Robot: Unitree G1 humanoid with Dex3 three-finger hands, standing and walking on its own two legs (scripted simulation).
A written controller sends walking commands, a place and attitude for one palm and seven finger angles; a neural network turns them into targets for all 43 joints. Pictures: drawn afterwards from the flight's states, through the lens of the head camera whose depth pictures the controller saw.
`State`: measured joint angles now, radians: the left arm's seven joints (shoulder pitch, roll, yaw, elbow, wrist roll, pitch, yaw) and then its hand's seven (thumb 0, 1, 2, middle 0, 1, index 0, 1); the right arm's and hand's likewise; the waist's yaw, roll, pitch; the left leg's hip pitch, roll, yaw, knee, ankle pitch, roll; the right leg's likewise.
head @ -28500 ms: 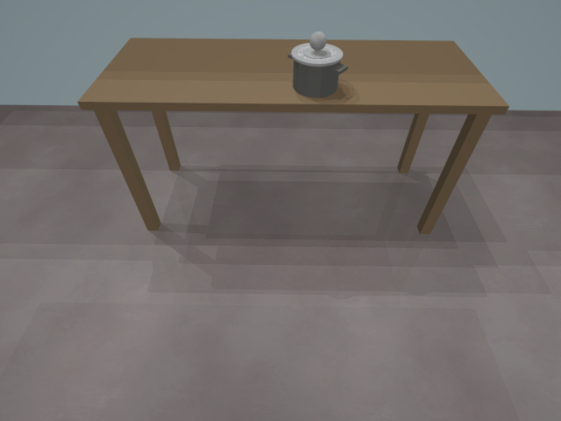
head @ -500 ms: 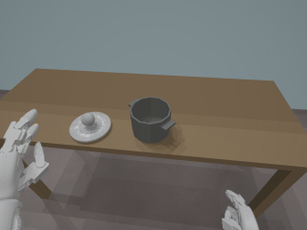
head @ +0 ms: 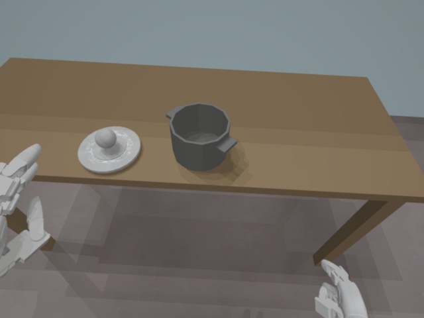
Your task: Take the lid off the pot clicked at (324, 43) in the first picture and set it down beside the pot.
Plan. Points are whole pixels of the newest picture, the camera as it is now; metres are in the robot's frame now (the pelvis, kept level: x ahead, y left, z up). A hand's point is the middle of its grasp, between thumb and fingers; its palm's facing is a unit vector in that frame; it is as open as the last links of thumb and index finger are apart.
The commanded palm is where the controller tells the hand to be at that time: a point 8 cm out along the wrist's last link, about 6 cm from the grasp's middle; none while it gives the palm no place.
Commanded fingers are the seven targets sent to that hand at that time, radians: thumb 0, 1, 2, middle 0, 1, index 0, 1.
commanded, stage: step back with the hand held close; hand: left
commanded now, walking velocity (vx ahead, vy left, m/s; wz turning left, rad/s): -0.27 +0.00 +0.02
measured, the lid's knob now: (105, 138) +0.53 +0.32 -0.03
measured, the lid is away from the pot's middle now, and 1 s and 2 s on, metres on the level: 0.25 0.25 0.25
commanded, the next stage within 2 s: stop stepping back and stand still in 1.10 s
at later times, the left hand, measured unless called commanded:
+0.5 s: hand out of the picture +0.13 +0.25 +0.16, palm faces +0.35 -0.80 -0.49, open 7.5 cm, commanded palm +0.06 +0.29 +0.18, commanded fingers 0.00 0.90 0.90 -0.20 -0.30 -0.20 -0.30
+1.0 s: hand out of the picture +0.07 +0.25 +0.18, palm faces +0.32 -0.85 -0.43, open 7.5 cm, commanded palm +0.01 +0.29 +0.18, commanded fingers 0.00 0.90 0.90 -0.20 -0.30 -0.20 -0.30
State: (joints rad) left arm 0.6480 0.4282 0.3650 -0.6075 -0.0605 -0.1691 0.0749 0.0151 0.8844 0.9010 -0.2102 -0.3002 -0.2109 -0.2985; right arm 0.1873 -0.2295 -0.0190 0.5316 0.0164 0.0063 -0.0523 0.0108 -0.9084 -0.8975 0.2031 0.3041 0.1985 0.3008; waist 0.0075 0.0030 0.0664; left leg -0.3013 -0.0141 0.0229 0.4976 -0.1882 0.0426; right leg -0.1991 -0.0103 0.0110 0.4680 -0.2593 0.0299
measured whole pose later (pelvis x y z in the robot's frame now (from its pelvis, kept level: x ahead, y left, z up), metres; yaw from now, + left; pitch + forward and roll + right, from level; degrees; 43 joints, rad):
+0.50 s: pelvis -0.06 +0.01 -0.02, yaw +2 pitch -1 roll -3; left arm 0.61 0.42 0.40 -0.63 -0.02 -0.25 0.11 0.01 0.88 0.90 -0.21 -0.30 -0.21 -0.30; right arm 0.22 -0.20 -0.01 0.54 0.01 -0.09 -0.06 0.01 -0.91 -0.90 0.21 0.30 0.20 0.30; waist -0.01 0.01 0.07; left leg -0.46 0.00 -0.01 0.63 -0.16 0.06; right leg -0.33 0.03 0.01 0.58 -0.23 0.03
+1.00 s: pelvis -0.13 +0.02 -0.01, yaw -3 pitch +1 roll -4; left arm 0.58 0.44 0.40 -0.68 -0.05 -0.27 0.12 0.01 0.89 0.90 -0.21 -0.30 -0.21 -0.30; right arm 0.19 -0.15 0.00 0.59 -0.02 -0.12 -0.02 0.01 -0.91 -0.90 0.21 0.30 0.20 0.30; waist 0.03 0.00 0.01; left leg -0.56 0.07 0.06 0.54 -0.08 0.02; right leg -0.15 0.04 -0.03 0.48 -0.34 -0.01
